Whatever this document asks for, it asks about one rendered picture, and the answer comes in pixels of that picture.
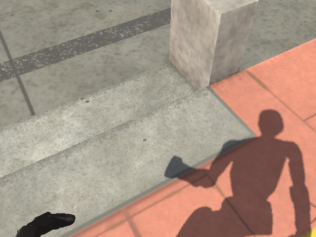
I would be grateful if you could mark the robot left hand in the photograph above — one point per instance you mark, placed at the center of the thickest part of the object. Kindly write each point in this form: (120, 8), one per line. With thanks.
(45, 223)

